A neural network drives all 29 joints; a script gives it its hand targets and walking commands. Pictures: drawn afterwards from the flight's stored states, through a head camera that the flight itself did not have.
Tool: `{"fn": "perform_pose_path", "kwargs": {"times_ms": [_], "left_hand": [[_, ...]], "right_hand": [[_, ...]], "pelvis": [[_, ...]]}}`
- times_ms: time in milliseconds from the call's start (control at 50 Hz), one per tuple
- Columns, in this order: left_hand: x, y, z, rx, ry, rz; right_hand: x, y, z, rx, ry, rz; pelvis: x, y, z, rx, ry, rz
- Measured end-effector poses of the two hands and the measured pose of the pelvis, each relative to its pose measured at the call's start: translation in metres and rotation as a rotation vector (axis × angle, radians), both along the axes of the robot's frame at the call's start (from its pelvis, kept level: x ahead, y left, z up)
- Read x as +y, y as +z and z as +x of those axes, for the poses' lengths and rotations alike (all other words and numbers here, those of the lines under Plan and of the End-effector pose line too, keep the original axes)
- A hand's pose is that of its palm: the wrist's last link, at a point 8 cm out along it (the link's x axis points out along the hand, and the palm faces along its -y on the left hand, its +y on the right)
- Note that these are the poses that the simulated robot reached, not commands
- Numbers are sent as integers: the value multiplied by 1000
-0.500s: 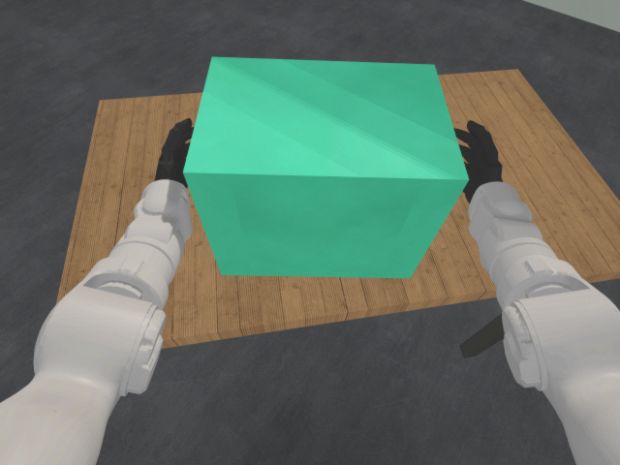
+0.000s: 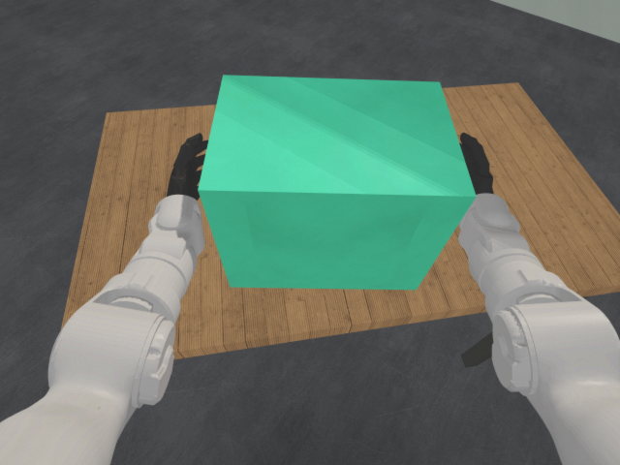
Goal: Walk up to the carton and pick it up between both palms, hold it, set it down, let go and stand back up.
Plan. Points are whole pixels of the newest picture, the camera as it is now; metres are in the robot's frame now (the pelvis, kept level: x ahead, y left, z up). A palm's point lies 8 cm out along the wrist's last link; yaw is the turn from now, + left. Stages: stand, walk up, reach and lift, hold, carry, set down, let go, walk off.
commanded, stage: reach and lift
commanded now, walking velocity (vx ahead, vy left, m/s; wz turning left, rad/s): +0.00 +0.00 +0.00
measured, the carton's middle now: (327, 191) +0.49 -0.02 +0.04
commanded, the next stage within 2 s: none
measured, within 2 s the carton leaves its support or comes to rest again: neither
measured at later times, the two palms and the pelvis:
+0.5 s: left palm (189, 201) +0.45 +0.17 +0.07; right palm (479, 209) +0.44 -0.21 +0.07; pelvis +0.01 +0.00 +0.02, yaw +1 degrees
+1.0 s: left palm (191, 200) +0.45 +0.17 +0.06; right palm (479, 209) +0.44 -0.21 +0.07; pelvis +0.02 +0.00 +0.02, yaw +0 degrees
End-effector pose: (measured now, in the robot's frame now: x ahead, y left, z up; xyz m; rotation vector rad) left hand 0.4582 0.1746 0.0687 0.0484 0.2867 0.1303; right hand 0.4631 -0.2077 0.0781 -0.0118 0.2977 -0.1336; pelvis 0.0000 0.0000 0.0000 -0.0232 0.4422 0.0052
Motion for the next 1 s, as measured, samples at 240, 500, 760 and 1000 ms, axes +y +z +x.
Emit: {"fn": "perform_pose_path", "kwargs": {"times_ms": [240, 500, 760, 1000], "left_hand": [[-3, 2, -6, -13, 0, -8], [-7, -2, -10, -12, -15, -28], [-7, -6, -6, -22, -12, -40], [-7, -5, -6, -23, -12, -34]], "right_hand": [[-3, 2, -6, -34, 15, -33], [-5, -5, -22, -88, -18, -36], [-5, -6, -20, -89, -15, -59], [-5, -6, -20, -93, -14, -67]], "pelvis": [[1, 8, 1, -44, 13, -2], [5, 19, 8, -114, 9, 22], [5, 21, 26, -149, -4, 18], [2, 21, 23, -145, -1, 18]]}}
